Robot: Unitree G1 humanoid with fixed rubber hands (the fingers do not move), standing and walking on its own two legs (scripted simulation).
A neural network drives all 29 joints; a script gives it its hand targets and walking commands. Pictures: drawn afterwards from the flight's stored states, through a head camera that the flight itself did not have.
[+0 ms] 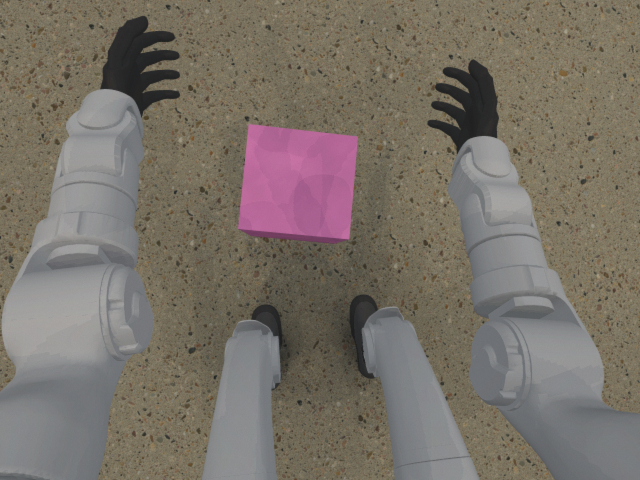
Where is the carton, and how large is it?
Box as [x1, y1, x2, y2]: [238, 124, 357, 243]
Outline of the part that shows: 249,124 238,228 251,235 331,243 348,239 357,136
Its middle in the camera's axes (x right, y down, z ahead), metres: -0.05 -0.10 +0.85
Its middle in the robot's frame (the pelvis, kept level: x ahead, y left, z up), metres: +0.49 +0.00 -0.52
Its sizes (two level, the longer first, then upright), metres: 0.210 0.200 0.250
